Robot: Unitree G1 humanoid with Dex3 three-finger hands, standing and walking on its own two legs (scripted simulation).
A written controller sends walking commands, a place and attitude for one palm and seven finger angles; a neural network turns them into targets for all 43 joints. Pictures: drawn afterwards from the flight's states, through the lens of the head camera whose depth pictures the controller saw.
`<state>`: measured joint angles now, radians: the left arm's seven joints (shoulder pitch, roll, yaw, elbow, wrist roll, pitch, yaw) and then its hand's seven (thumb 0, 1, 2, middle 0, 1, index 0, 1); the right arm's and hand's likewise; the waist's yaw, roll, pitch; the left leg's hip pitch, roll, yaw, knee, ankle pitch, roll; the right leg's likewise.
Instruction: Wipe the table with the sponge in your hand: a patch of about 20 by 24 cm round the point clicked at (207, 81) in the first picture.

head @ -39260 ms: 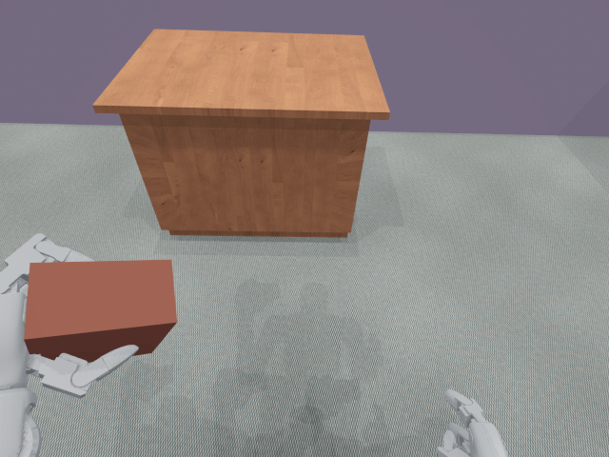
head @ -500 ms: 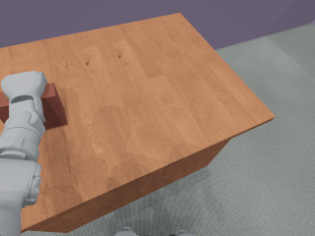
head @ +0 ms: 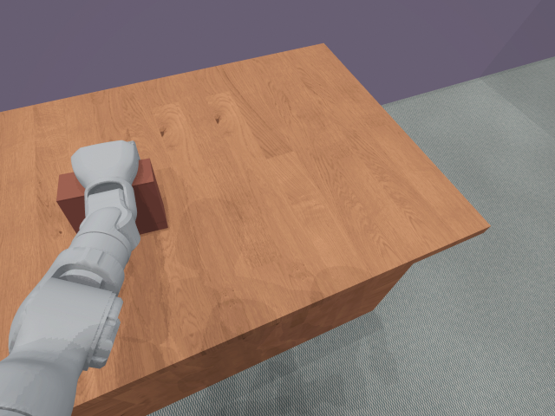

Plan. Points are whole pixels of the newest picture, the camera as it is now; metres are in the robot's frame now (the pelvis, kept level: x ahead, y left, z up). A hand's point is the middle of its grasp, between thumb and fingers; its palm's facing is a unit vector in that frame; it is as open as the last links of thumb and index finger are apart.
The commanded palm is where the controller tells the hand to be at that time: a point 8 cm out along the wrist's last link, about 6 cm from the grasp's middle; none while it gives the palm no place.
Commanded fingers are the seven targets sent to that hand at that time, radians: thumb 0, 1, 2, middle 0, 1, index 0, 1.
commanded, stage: wipe back along the middle lane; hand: left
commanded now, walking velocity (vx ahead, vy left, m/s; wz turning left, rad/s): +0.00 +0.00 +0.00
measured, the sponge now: (120, 210) +0.44 +0.26 -0.02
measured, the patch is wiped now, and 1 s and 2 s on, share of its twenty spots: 0.25 0.60 0.70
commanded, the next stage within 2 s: slide across to the third lane in 1.86 s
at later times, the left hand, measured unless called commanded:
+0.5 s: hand (129, 208) +0.42 +0.23 +0.02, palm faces -0.09 -0.01 -1.00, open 10.4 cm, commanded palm +0.39 +0.21 +0.06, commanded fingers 0.00 0.10 1.30 -1.20 -1.60 -1.20 -1.60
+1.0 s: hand (132, 227) +0.39 +0.22 +0.02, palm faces -0.06 +0.00 -1.00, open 10.5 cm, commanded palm +0.34 +0.20 +0.05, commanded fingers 0.00 0.10 1.30 -1.20 -1.60 -1.20 -1.60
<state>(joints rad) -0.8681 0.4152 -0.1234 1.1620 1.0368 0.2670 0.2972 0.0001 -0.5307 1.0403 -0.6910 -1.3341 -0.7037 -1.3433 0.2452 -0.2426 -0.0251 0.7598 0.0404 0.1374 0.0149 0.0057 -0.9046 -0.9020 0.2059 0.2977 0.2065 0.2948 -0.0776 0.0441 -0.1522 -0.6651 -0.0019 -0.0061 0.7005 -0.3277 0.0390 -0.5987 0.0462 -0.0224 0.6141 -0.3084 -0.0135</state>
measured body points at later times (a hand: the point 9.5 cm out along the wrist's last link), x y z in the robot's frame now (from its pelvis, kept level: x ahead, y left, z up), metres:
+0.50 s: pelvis +0.00 -0.01 +0.01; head +0.05 -0.01 +0.45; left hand +0.42 +0.23 +0.08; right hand +0.07 -0.28 -0.13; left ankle -0.01 +0.09 -0.72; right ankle -0.02 -0.12 -0.72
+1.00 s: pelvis -0.01 +0.00 +0.01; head +0.02 -0.01 +0.46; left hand +0.39 +0.22 +0.07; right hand +0.11 -0.25 -0.12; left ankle -0.01 +0.09 -0.72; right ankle -0.02 -0.12 -0.72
